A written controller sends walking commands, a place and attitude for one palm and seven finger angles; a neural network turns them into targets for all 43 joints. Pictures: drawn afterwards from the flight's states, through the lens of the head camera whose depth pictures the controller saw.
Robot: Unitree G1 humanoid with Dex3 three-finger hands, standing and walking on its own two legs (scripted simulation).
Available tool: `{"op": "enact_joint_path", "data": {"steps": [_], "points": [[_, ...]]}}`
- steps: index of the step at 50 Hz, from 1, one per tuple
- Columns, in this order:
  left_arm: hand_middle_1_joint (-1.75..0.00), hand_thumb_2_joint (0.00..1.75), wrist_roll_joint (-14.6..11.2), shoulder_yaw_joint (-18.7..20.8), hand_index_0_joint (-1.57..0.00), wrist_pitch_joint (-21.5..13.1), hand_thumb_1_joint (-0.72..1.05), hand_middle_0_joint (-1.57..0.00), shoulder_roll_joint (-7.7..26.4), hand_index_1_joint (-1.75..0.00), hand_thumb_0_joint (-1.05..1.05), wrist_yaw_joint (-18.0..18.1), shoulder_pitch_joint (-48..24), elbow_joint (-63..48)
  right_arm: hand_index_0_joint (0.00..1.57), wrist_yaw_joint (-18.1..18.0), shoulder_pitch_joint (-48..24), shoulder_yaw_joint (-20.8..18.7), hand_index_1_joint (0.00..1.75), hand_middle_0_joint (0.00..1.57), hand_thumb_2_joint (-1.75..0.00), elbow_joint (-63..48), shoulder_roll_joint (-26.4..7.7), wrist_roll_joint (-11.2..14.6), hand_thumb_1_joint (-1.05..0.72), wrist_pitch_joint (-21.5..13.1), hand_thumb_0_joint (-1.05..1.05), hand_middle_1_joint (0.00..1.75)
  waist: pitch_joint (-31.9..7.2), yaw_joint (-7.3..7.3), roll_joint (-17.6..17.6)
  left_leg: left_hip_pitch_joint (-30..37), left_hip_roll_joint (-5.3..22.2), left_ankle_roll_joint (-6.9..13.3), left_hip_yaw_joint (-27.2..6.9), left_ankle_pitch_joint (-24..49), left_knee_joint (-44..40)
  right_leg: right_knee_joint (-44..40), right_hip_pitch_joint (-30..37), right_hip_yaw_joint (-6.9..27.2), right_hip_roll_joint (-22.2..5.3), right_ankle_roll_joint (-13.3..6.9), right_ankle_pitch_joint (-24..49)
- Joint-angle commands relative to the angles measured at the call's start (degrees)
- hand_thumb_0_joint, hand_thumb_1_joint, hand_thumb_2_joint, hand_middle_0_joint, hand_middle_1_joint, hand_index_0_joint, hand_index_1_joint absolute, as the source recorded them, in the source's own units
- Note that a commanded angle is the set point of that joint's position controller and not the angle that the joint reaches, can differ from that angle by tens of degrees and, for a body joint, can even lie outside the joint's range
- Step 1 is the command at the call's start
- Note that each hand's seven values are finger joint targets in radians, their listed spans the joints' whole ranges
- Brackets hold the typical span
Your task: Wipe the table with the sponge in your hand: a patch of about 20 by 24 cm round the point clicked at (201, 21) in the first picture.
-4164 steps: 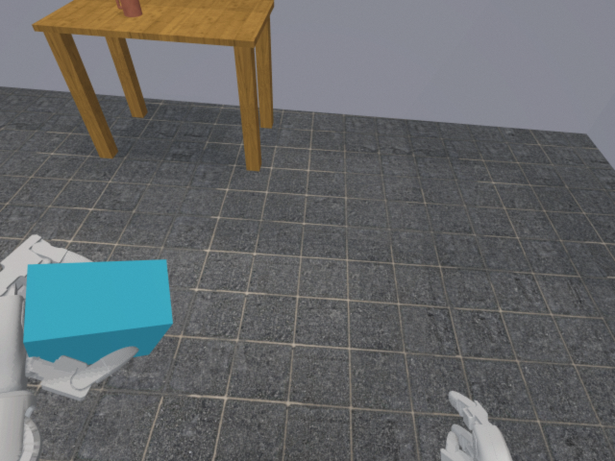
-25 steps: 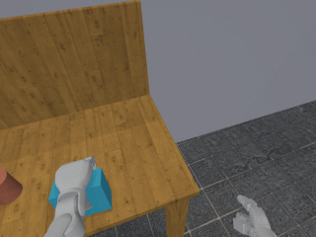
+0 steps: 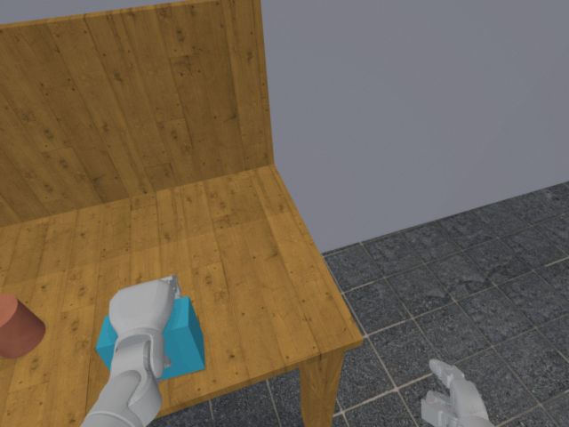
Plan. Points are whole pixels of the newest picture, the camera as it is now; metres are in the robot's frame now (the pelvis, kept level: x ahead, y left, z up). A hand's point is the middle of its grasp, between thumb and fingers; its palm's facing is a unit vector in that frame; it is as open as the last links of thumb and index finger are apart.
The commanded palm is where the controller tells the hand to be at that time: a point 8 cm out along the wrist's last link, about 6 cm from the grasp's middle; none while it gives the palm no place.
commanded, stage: wipe forward along the first lane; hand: left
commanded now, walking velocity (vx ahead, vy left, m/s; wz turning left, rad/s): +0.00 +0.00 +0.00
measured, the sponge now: (159, 349) +0.24 +0.25 -0.06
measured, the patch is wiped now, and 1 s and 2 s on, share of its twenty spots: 0.10 0.45 0.50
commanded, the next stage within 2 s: slide across to the middle lane in 1.46 s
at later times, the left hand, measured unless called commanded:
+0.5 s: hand (158, 292) +0.32 +0.27 -0.02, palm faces -0.15 -0.01 -0.99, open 10.6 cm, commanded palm +0.31 +0.27 +0.02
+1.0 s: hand (155, 269) +0.36 +0.29 -0.01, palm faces -0.15 +0.02 -0.99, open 10.5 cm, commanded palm +0.35 +0.29 +0.02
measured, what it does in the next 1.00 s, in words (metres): stands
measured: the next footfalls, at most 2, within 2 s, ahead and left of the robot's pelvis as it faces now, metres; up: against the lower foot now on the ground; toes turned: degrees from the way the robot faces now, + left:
none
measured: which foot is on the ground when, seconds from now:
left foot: down 0.00-1.00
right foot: down 0.00-1.00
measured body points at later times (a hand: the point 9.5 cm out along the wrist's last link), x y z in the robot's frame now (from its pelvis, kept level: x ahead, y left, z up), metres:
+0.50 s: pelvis -0.01 -0.01 -0.01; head +0.01 -0.04 +0.44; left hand +0.32 +0.27 +0.04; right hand +0.13 -0.27 -0.14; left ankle +0.03 +0.11 -0.73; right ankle +0.00 -0.09 -0.73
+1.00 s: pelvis -0.02 -0.02 -0.03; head +0.03 -0.04 +0.42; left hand +0.36 +0.29 +0.04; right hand +0.09 -0.29 -0.16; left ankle +0.03 +0.11 -0.73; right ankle +0.00 -0.09 -0.73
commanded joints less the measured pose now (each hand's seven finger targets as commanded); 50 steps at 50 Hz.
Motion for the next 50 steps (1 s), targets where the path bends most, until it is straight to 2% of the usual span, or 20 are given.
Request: {"op": "enact_joint_path", "data": {"steps": [1, 5, 6, 8, 10, 11, 12, 13, 16, 19, 21, 23, 26, 27, 29, 39, 41, 44, 48, 50], "points": [[-1.6, 1.3, 1.98, 8.0, -1.2, 0.02, 0.1, -1.2, 12.94, -1.6, 0.0, 2.73, -18.56, -2.68, 0.2, -1.24, -8.99, -2.05, 0.3, 0.2, -0.9, -7.67, -7.12, -0.06, -0.9, -2.68, 0.0, 0.3, -6.83, -1.39, -6.25, 3.66, -1.17, 1.8, -2.62, 0.48, -2.67, -7.21, -3.08, 6.7, -0.69, -1.23, 2.93], [-1.6, 1.3, 2.09, 5.04, -1.2, -0.18, 0.1, -1.2, 10.3, -1.6, 0.0, 2.47, -21.76, 1.83, 0.2, -1.48, -7.74, -1.93, 0.3, 0.2, -0.9, -7.68, -7.04, 0.2, -0.9, -2.2, 0.0, 0.3, -6.81, -2.68, -6.96, 1.49, -1.33, 1.79, -1.98, -0.21, -1.62, -6.3, -4.25, 5.57, -1.14, -0.7, 3.25], [-1.6, 1.3, 2.07, 7.63, -1.2, -0.08, 0.1, -1.2, 12.88, -1.6, 0.0, 2.55, -22.27, 3.62, 0.2, -1.63, -7.71, -1.93, 0.3, 0.2, -0.9, -7.23, -7.33, 0.22, -0.9, -1.98, 0.0, 0.3, -6.44, -2.33, -6.62, 1.0, -1.36, 1.66, -2.46, -1.33, -1.79, -6.66, -4.94, 6.45, -0.84, -0.99, 1.21], [-1.6, 1.3, 1.79, 4.06, -1.2, -0.63, 0.1, -1.2, 9.45, -1.6, 0.0, 2.17, -24.8, 4.94, 0.2, -1.64, -6.57, -1.92, 0.3, 0.2, -0.9, -7.72, -7.03, 0.43, -0.9, -2.02, 0.0, 0.3, -7.2, -3.41, -6.82, 0.41, -1.23, 1.91, -1.83, -2.04, -1.08, -5.97, -5.73, 5.04, -1.15, -0.51, 1.09], [-1.6, 1.3, 1.77, 5.13, -1.2, -1.02, 0.1, -1.2, 11.01, -1.6, 0.0, 2.04, -25.91, 8.09, 0.2, -1.84, -5.82, -1.89, 0.3, 0.2, -0.9, -7.49, -7.33, 0.43, -0.9, -1.72, 0.0, 0.3, -7.05, -3.58, -8.05, -1.25, -1.3, 1.88, -1.75, -3.02, -0.55, -5.96, -6.21, 5.36, -1.28, -0.35, -0.06], [-1.6, 1.3, 1.76, 8.66, -1.2, -1.43, 0.1, -1.2, 14.57, -1.6, 0.0, 2.19, -26.06, 9.08, 0.2, -1.93, -5.55, -1.95, 0.3, 0.2, -0.9, -7.21, -7.78, 0.38, -0.9, -1.54, 0.0, 0.3, -7.52, -2.93, -7.78, -1.92, -1.2, 1.7, -2.27, -3.31, -0.76, -5.75, -6.09, 6.17, -0.93, -0.66, -0.69], [-1.6, 1.3, 1.48, 5.7, -1.2, -2.0, 0.1, -1.2, 11.56, -1.6, 0.0, 2.08, -27.29, 8.97, 0.2, -1.99, -4.84, -1.91, 0.3, 0.2, -0.9, -7.8, -7.46, 0.41, -0.9, -1.51, 0.0, 0.3, -8.58, -3.76, -7.77, -2.24, -1.27, 1.96, -1.68, -3.11, -0.15, -5.13, -5.68, 5.07, -1.25, -0.21, 0.04], [-1.6, 1.3, 1.39, 5.59, -1.2, -2.47, 0.1, -1.2, 11.46, -1.6, 0.0, 2.13, -28.02, 9.96, 0.2, -1.99, -4.35, -2.02, 0.3, 0.2, -0.9, -7.59, -7.42, 0.51, -0.9, -1.68, 0.0, 0.3, -8.01, -4.17, -7.88, -2.65, -1.15, 2.0, -1.57, -3.41, 0.32, -5.22, -6.6, 5.14, -1.31, -0.1, 0.04], [-1.6, 1.3, 1.7, 9.93, -1.2, -3.65, 0.1, -1.2, 16.88, -1.6, 0.0, 2.55, -30.08, 14.03, 0.2, -2.26, -3.04, -2.05, 0.3, 0.2, -0.9, -6.83, -8.14, 0.34, -0.9, -1.46, 0.0, 0.3, -7.87, -4.06, -7.55, -5.3, -1.11, 1.92, -1.74, -4.69, 1.06, -5.08, -7.44, 6.61, -1.22, -0.18, -1.8], [-1.6, 1.3, 1.93, 7.57, -1.2, -5.14, 0.1, -1.2, 14.72, -1.6, 0.0, 2.94, -32.77, 16.49, 0.2, -2.04, -1.04, -2.28, 0.3, 0.2, -0.9, -6.7, -8.03, 0.37, -0.9, -1.68, 0.0, 0.3, -8.62, -5.28, -8.18, -6.78, -0.79, 2.15, -1.22, -4.64, 2.45, -3.93, -8.53, 5.57, -1.57, 0.25, -0.78], [-1.6, 1.3, 1.87, 10.76, -1.2, -5.69, 0.1, -1.2, 17.93, -1.6, 0.0, 3.36, -32.39, 18.23, 0.2, -2.01, -0.56, -2.48, 0.3, 0.2, -0.9, -6.33, -8.53, 0.33, -0.9, -1.57, 0.0, 0.3, -9.92, -4.62, -7.83, -8.0, -0.76, 2.04, -1.39, -4.23, 3.04, -3.54, -8.07, 6.53, -1.39, 0.07, -0.07], [-1.6, 1.3, 1.49, 8.14, -1.2, -6.32, 0.1, -1.2, 14.97, -1.6, 0.0, 3.75, -33.21, 18.88, 0.2, -1.73, 0.59, -2.67, 0.3, 0.2, -0.9, -6.41, -8.18, 0.46, -0.9, -1.74, 0.0, 0.3, -10.4, -5.6, -8.02, -8.64, -0.63, 2.26, -0.78, -4.01, 4.07, -2.98, -8.35, 5.75, -1.77, 0.48, 1.4], [-1.6, 1.3, 1.45, 12.05, -1.2, -6.46, 0.1, -1.2, 19.99, -1.6, 0.0, 4.23, -34.32, 21.75, 0.2, -1.76, 1.38, -2.58, 0.3, 0.2, -0.9, -5.82, -8.95, 0.49, -0.9, -1.63, 0.0, 0.3, -9.95, -5.51, -9.47, -11.58, -0.58, 2.27, -1.17, -5.1, 4.44, -3.02, -8.52, 6.77, -1.58, 0.53, -0.17], [-1.6, 1.3, 1.21, 9.39, -1.2, -6.83, 0.1, -1.2, 17.76, -1.6, 0.0, 4.24, -36.31, 21.39, 0.2, -1.75, 1.92, -2.62, 0.3, 0.2, -0.9, -5.93, -8.74, 0.54, -0.9, -1.82, 0.0, 0.3, -9.57, -6.75, -9.38, -11.59, -0.51, 2.59, -0.67, -5.5, 4.98, -3.16, -8.97, 6.42, -1.92, 0.93, -0.15], [-1.6, 1.3, 2.02, 11.37, -1.2, -7.22, 0.1, -1.2, 20.21, -1.6, 0.0, 4.52, -35.81, 23.21, 0.2, -1.55, 3.01, -2.95, 0.3, 0.2, -0.9, -5.44, -9.11, 0.42, -0.9, -1.97, 0.0, 0.3, -11.16, -6.29, -9.99, -12.38, -0.43, 2.63, -0.73, -4.72, 5.96, -2.46, -8.73, 6.7, -1.83, 0.81, 1.04], [-1.6, 1.3, 1.91, 11.65, -1.2, -8.21, 0.1, -1.2, 23.12, -1.6, 0.0, 4.72, -41.01, 27.05, 0.2, -1.13, 5.55, -2.72, 0.3, 0.2, -0.9, -5.13, -9.47, 0.61, -0.9, -2.21, 0.0, 0.3, -12.04, -7.91, -7.6, -16.01, -0.02, 2.8, -0.67, -6.3, 7.86, -1.71, -10.54, 6.85, -2.0, 1.05, -0.44], [-1.6, 1.3, 1.75, 13.8, -1.2, -8.43, 0.1, -1.2, 26.35, -1.6, 0.0, 4.61, -42.89, 27.39, 0.2, -1.17, 5.84, -2.61, 0.3, 0.2, -0.9, -5.1, -9.67, 0.76, -0.9, -2.14, 0.0, 0.3, -12.65, -7.95, -7.0, -16.87, -0.05, 2.77, -0.87, -6.76, 8.04, -1.7, -10.28, 7.16, -1.77, 0.93, -1.71], [-1.6, 1.3, 2.16, 13.6, -1.2, -8.44, 0.1, -1.2, 27.77, -1.6, 0.0, 4.33, -43.91, 29.74, 0.2, -1.15, 6.97, -2.51, 0.3, 0.2, -0.9, -5.06, -9.96, 0.78, -0.9, -2.23, 0.0, 0.3, -12.27, -8.5, -7.73, -18.44, 0.01, 2.93, -0.73, -7.48, 9.03, -1.86, -10.74, 7.43, -1.97, 1.14, -2.45], [-1.6, 1.3, 2.91, 12.46, -1.2, -8.97, 0.1, -1.2, 28.07, -1.6, 0.0, 3.61, -46.9, 30.57, 0.2, -0.95, 8.16, -2.35, 0.3, 0.2, -0.9, -5.18, -9.99, 0.84, -0.9, -2.3, 0.0, 0.3, -13.15, -8.96, -4.04, -18.06, 0.08, 2.96, -0.97, -7.25, 9.47, -0.92, -12.36, 6.73, -1.7, 0.86, -2.18], [-1.6, 1.3, 2.68, 12.24, -1.2, -8.83, 0.1, -1.2, 27.92, -1.6, 0.0, 3.46, -47.04, 31.63, 0.2, -0.78, 8.56, -2.26, 0.3, 0.2, -0.9, -5.31, -10.0, 0.85, -0.9, -2.09, 0.0, 0.3, -13.93, -9.08, -4.54, -18.55, 0.1, 2.9, -1.03, -6.73, 9.77, -0.63, -11.98, 6.63, -1.71, 0.91, -0.82]]}}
